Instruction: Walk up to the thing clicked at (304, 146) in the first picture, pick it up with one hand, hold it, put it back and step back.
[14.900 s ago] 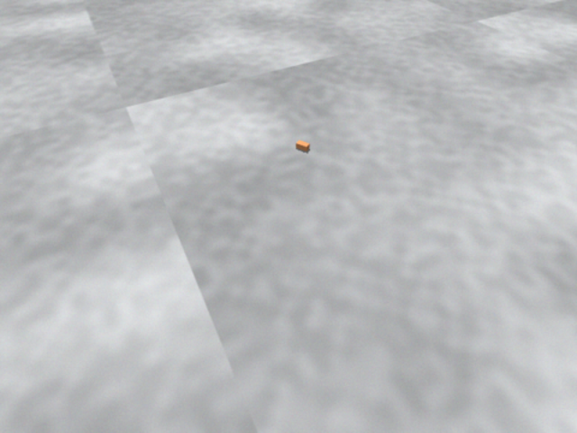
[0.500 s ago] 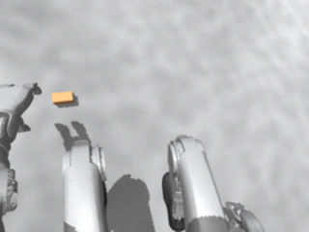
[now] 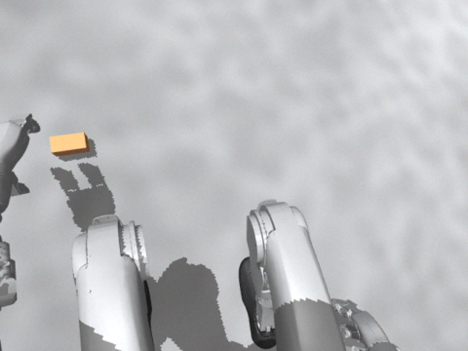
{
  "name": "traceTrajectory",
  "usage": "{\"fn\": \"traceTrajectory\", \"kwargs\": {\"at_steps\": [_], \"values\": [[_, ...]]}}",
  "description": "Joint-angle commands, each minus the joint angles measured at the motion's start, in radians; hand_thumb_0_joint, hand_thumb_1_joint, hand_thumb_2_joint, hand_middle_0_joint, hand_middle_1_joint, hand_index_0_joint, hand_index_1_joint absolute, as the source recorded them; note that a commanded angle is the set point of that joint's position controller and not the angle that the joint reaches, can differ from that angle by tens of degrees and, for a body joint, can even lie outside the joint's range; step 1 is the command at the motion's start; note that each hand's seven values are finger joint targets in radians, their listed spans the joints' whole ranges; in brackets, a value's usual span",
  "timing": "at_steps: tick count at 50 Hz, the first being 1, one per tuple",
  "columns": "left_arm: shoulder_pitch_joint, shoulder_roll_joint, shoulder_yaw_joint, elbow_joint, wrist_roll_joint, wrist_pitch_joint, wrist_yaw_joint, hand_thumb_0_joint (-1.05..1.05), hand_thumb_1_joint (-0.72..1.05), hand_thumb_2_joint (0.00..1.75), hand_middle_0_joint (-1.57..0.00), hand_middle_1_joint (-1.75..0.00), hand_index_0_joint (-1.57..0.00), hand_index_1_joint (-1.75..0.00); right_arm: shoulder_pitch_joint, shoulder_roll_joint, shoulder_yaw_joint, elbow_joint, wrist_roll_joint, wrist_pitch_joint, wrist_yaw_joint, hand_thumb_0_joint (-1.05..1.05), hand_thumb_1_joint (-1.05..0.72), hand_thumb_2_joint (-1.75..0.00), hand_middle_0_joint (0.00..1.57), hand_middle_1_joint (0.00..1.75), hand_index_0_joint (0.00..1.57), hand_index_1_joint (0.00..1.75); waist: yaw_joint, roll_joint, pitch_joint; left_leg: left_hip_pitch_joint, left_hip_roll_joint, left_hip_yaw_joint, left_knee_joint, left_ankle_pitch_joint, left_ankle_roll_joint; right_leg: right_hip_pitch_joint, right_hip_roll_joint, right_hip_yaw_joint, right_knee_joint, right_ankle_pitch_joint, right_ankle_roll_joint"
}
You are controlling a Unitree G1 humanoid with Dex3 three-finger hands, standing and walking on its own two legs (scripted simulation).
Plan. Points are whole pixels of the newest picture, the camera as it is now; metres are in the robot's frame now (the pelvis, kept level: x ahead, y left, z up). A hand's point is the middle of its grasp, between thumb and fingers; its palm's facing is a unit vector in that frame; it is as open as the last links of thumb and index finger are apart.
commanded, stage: rise first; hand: left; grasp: from above
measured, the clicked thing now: (70, 144) +0.50 +0.31 -0.31
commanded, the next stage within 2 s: approach in 1.76 s
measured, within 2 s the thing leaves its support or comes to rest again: neither
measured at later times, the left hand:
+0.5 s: hand (17, 159) +0.43 +0.35 -0.18, palm faces -0.44 -0.10 -0.89, open 12.3 cm
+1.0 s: hand (18, 152) +0.44 +0.35 -0.19, palm faces -0.44 -0.11 -0.89, open 12.6 cm
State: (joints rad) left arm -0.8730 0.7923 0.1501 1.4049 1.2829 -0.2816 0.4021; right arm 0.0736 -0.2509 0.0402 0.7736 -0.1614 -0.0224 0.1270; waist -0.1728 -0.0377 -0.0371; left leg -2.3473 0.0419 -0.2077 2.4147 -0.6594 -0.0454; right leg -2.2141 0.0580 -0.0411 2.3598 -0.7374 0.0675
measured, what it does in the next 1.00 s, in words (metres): stands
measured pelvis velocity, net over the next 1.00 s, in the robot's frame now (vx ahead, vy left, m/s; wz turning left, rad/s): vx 0.00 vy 0.00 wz -0.04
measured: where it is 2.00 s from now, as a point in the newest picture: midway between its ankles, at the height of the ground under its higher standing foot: (201, 325)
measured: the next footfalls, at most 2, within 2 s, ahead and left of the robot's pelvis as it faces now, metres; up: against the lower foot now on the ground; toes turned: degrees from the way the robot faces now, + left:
none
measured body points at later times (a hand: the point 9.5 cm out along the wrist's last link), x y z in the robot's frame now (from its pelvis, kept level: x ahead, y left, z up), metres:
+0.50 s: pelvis +0.00 +0.00 -0.01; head +0.24 +0.09 +0.36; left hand +0.44 +0.35 -0.13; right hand +0.08 -0.28 -0.12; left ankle +0.08 +0.14 -0.29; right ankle +0.09 -0.14 -0.29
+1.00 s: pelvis +0.00 +0.00 -0.01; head +0.25 +0.10 +0.35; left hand +0.46 +0.36 -0.14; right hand +0.07 -0.27 -0.11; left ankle +0.08 +0.14 -0.29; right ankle +0.09 -0.13 -0.29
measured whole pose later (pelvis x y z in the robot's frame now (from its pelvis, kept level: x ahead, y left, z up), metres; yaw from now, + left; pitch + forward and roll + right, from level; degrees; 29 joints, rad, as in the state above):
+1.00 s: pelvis +0.00 +0.00 -0.01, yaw -2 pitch +31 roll -11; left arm -0.96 0.91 0.15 1.51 1.29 -0.28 0.41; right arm 0.08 -0.26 0.13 0.75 -0.21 -0.03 0.14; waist -0.24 -0.06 0.02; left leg -2.37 0.03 -0.25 2.47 -0.67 -0.05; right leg -2.22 0.07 -0.07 2.39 -0.73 0.07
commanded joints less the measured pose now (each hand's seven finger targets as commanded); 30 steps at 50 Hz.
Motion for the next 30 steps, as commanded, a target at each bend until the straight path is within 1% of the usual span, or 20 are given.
{"fn": "traceTrajectory", "kwargs": {"at_steps": [1,3,5,7,8,10,11,12,13,14,16,17,19,20,22,24,25,27,28,30], "values": [[-0.266,0.301,0.052,-0.12,-0.025,-0.002,0.036,0.0,-0.19,0.72,-0.38,-0.68,-0.38,-0.68,0.186,-0.246,-0.071,-0.02,-0.011,0.001,-0.011,0.0,-0.9,-0.9,0.2,0.3,0.2,0.3,0.004,0.27,-0.665,0.539,-0.007,0.156,-0.199,0.152,0.068,0.27,0.01,-0.122,-0.251,0.243,-0.086],[-0.274,0.3,0.048,-0.124,-0.023,-0.007,0.034,0.0,-0.19,0.71,-0.38,-0.68,-0.38,-0.68,0.192,-0.245,-0.064,-0.016,-0.016,0.002,-0.01,0.0,-0.9,-0.9,0.2,0.3,0.2,0.3,-0.003,0.28,-0.683,0.546,-0.006,0.152,-0.192,0.172,0.066,0.291,0.013,-0.127,-0.242,0.264,-0.085],[-0.249,0.31,0.058,-0.098,-0.023,-0.005,0.033,0.0,-0.18,0.71,-0.38,-0.69,-0.38,-0.69,0.196,-0.249,-0.061,-0.013,-0.02,0.004,-0.008,0.0,-0.9,-0.9,0.2,0.3,0.2,0.3,0.001,0.28,-0.665,0.543,-0.008,0.15,-0.193,0.173,0.065,0.283,0.013,-0.128,-0.236,0.262,-0.086],[-0.263,0.327,0.067,-0.124,-0.024,-0.008,0.032,0.0,-0.2,0.72,-0.37,-0.69,-0.37,-0.69,0.19,-0.251,-0.061,-0.018,-0.021,0.007,-0.007,0.0,-0.9,-0.9,0.2,0.3,0.2,0.3,0.006,0.294,-0.687,0.565,-0.006,0.151,-0.185,0.189,0.065,0.287,0.013,-0.127,-0.235,0.276,-0.086],[-0.247,0.32,0.058,-0.1,-0.02,-0.008,0.028,0.0,-0.19,0.71,-0.38,-0.69,-0.38,-0.69,0.196,-0.251,-0.057,-0.011,-0.023,0.009,-0.006,0.0,-0.9,-0.9,0.2,0.3,0.2,0.3,-0.002,0.294,-0.676,0.555,-0.006,0.15,-0.182,0.195,0.064,0.29,0.015,-0.129,-0.229,0.282,-0.086],[-0.254,0.328,0.064,-0.112,-0.022,-0.01,0.031,0.0,-0.21,0.73,-0.36,-0.71,-0.37,-0.7,0.189,-0.252,-0.055,-0.016,-0.025,0.01,-0.005,0.0,-0.9,-0.9,0.2,0.3,0.2,0.3,0.004,0.307,-0.664,0.55,-0.006,0.153,-0.179,0.195,0.065,0.291,0.014,-0.125,-0.23,0.286,-0.086],[-0.252,0.318,0.064,-0.106,-0.027,-0.009,0.031,0.0,-0.2,0.72,-0.36,-0.71,-0.37,-0.7,0.199,-0.259,-0.056,-0.015,-0.026,0.011,-0.005,0.0,-0.9,-0.9,0.2,0.3,0.2,0.3,-0.006,0.29,-0.663,0.55,-0.006,0.148,-0.181,0.193,0.064,0.285,0.015,-0.131,-0.231,0.284,-0.085],[-0.279,0.33,0.061,-0.133,-0.025,-0.014,0.032,0.0,-0.21,0.73,-0.36,-0.71,-0.36,-0.7,0.194,-0.259,-0.055,-0.013,-0.025,0.013,-0.005,0.0,-0.9,-0.9,0.2,0.3,0.2,0.3,-0.004,0.309,-0.672,0.552,-0.005,0.148,-0.181,0.185,0.062,0.279,0.016,-0.131,-0.228,0.276,-0.087],[-0.266,0.339,0.073,-0.116,-0.023,-0.014,0.033,0.0,-0.29,0.81,-0.35,-0.68,-0.33,-0.71,0.193,-0.266,-0.056,-0.015,-0.028,0.014,-0.005,0.0,-0.9,-0.9,0.2,0.3,0.2,0.3,-0.006,0.311,-0.665,0.558,-0.006,0.145,-0.181,0.179,0.062,0.268,0.015,-0.135,-0.222,0.269,-0.088],[-0.278,0.333,0.063,-0.124,-0.025,-0.016,0.034,0.0,-0.23,0.75,-0.35,-0.71,-0.35,-0.71,0.192,-0.264,-0.056,-0.016,-0.028,0.013,-0.005,0.0,-0.9,-0.9,0.2,0.3,0.2,0.3,-0.009,0.325,-0.648,0.555,-0.005,0.145,-0.187,0.169,0.06,0.256,0.015,-0.138,-0.224,0.257,-0.09],[-0.278,0.323,0.051,-0.108,-0.017,-0.017,0.036,0.0,-0.24,0.76,-0.37,-0.68,-0.36,-0.7,0.186,-0.263,-0.05,-0.013,-0.028,0.015,-0.005,0.0,-0.9,-0.9,0.2,0.3,0.2,0.3,-0.009,0.323,-0.658,0.564,-0.003,0.14,-0.179,0.175,0.06,0.25,0.019,-0.14,-0.219,0.267,-0.091],[-0.303,0.345,0.063,-0.119,-0.017,-0.021,0.041,0.0,-0.22,0.75,-0.37,-0.69,-0.36,-0.7,0.19,-0.267,-0.049,-0.016,-0.029,0.014,-0.005,0.0,-0.9,-0.9,0.2,0.3,0.2,0.3,-0.023,0.326,-0.656,0.548,-0.003,0.14,-0.174,0.171,0.061,0.257,0.018,-0.141,-0.217,0.266,-0.089],[-0.279,0.334,0.061,-0.097,-0.015,-0.018,0.045,0.0,-0.23,0.74,-0.36,-0.7,-0.36,-0.7,0.189,-0.263,-0.046,-0.012,-0.033,0.014,-0.005,0.0,-0.9,-0.9,0.2,0.3,0.2,0.3,-0.015,0.326,-0.658,0.557,-0.004,0.14,-0.174,0.18,0.059,0.257,0.018,-0.141,-0.213,0.271,-0.089],[-0.289,0.341,0.062,-0.092,-0.018,-0.02,0.05,0.0,-0.22,0.74,-0.37,-0.7,-0.36,-0.7,0.19,-0.268,-0.045,-0.015,-0.034,0.013,-0.005,0.0,-0.9,-0.9,0.2,0.3,0.2,0.3,-0.023,0.32,-0.643,0.537,-0.004,0.14,-0.172,0.165,0.061,0.253,0.018,-0.142,-0.217,0.263,-0.087],[-0.288,0.327,0.044,-0.064,-0.011,-0.014,0.051,0.0,-0.22,0.74,-0.36,-0.71,-0.36,-0.71,0.192,-0.267,-0.039,-0.012,-0.035,0.01,-0.004,0.0,-0.9,-0.9,0.2,0.3,0.2,0.3,-0.033,0.308,-0.626,0.524,-0.004,0.14,-0.169,0.16,0.063,0.256,0.019,-0.14,-0.224,0.262,-0.086],[-0.299,0.351,0.06,-0.069,-0.011,-0.01,0.056,0.0,-0.22,0.74,-0.36,-0.7,-0.36,-0.71,0.194,-0.271,-0.036,-0.012,-0.037,0.011,-0.006,0.0,-0.9,-0.9,0.2,0.3,0.2,0.3,-0.03,0.294,-0.633,0.516,-0.006,0.143,-0.164,0.164,0.066,0.273,0.017,-0.136,-0.229,0.267,-0.082],[-0.307,0.349,0.051,-0.08,-0.013,-0.009,0.055,0.0,-0.22,0.74,-0.36,-0.72,-0.36,-0.72,0.192,-0.27,-0.037,-0.013,-0.035,0.009,-0.007,0.0,-0.9,-0.9,0.2,0.3,0.2,0.3,-0.026,0.308,-0.643,0.527,-0.003,0.142,-0.165,0.165,0.064,0.271,0.018,-0.136,-0.23,0.269,-0.082],[-0.301,0.336,0.044,-0.061,-0.013,-0.004,0.052,0.0,-0.24,0.76,-0.35,-0.72,-0.34,-0.73,0.195,-0.272,-0.034,-0.011,-0.039,0.006,-0.005,0.0,-0.9,-0.9,0.2,0.3,0.2,0.3,-0.035,0.317,-0.632,0.538,-0.005,0.136,-0.173,0.162,0.061,0.256,0.018,-0.142,-0.218,0.264,-0.087],[-0.33,0.35,0.043,-0.069,-0.013,-0.004,0.052,0.0,-0.23,0.75,-0.34,-0.73,-0.34,-0.73,0.188,-0.276,-0.035,-0.014,-0.035,0.005,-0.007,0.0,-0.9,-0.9,0.2,0.3,0.2,0.3,-0.036,0.324,-0.631,0.54,-0.003,0.134,-0.174,0.147,0.061,0.238,0.019,-0.148,-0.216,0.249,-0.088],[-0.322,0.349,0.039,-0.043,-0.012,0.001,0.052,0.0,-0.23,0.74,-0.35,-0.73,-0.35,-0.73,0.184,-0.274,-0.032,-0.018,-0.036,0.001,-0.008,0.0,-0.9,-0.9,0.2,0.3,0.2,0.3,-0.037,0.325,-0.611,0.532,-0.004,0.134,-0.174,0.129,0.061,0.232,0.02,-0.147,-0.22,0.232,-0.09]]}}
